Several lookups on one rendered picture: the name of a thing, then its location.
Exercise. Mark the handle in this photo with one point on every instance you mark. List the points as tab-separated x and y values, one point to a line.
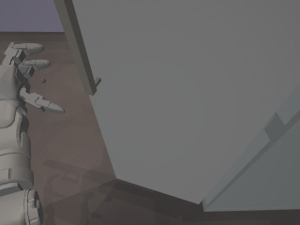
69	21

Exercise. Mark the fridge door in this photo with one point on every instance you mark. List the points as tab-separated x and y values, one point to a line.
186	85

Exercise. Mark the robot left forearm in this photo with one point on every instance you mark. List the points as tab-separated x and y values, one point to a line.
15	148

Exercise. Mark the left robot hand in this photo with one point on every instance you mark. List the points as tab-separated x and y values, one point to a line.
15	72

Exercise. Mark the robot left upper arm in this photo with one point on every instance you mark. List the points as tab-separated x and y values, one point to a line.
21	208

